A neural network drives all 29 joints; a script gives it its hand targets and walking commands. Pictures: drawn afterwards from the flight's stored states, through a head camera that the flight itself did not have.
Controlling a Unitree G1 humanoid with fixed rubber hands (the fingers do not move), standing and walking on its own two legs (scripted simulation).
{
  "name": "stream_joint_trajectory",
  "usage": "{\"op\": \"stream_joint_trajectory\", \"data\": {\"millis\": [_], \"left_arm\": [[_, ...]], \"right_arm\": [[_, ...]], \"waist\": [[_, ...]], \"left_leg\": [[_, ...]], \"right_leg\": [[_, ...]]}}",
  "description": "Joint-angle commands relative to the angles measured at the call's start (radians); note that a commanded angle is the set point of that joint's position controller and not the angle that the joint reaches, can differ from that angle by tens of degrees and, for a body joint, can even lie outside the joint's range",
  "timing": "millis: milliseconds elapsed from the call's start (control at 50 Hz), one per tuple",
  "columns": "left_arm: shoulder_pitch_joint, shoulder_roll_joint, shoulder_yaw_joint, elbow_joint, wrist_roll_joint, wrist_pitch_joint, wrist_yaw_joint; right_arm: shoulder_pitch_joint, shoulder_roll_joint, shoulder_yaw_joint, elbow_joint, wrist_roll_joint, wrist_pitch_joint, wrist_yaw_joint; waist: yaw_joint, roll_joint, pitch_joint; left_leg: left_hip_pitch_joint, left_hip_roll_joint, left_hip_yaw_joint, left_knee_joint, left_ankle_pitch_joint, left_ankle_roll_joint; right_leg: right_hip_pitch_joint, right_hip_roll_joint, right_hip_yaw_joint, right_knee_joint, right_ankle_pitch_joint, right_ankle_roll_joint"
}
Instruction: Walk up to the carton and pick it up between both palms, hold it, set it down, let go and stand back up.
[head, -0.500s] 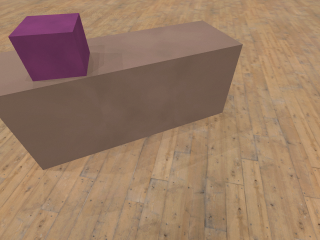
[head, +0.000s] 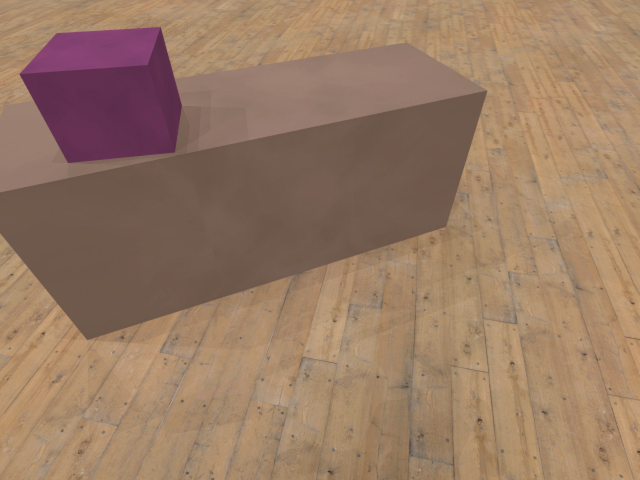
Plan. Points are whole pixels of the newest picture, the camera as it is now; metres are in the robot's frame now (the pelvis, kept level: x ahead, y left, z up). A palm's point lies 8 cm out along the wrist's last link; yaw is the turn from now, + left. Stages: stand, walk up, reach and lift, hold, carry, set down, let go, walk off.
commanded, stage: stand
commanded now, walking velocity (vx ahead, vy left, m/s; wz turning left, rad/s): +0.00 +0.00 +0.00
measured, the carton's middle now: (115, 92) +1.11 +0.59 +0.00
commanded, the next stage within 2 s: none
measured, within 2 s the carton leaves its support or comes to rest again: neither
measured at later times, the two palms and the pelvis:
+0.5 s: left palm out of the picture +0.06 +0.26 -0.11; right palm out of the picture +0.07 -0.26 -0.11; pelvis +0.00 +0.00 +0.00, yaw +0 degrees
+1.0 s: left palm out of the picture +0.05 +0.26 -0.11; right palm out of the picture +0.06 -0.26 -0.11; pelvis +0.00 +0.00 +0.00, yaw +1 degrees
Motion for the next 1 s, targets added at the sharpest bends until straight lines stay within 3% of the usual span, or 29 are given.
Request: {"op": "stream_joint_trajectory", "data": {"millis": [0,980], "left_arm": [[0.023,0.122,0.031,-0.053,0.0,-0.015,0.004],[0.046,0.119,0.025,0.023,-0.003,-0.014,0.012]], "right_arm": [[0.019,-0.129,-0.034,-0.06,0.001,-0.013,-0.005],[0.036,-0.124,-0.028,0.019,0.002,-0.012,-0.015]], "waist": [[-0.001,0.016,0.024],[0.002,0.014,0.036]], "left_leg": [[-0.035,0.087,-0.1,-0.108,0.093,0.024],[-0.021,0.084,-0.105,-0.126,0.111,0.018]], "right_leg": [[-0.014,-0.069,0.068,-0.087,0.084,-0.046],[-0.001,-0.074,0.064,-0.116,0.087,-0.043]]}}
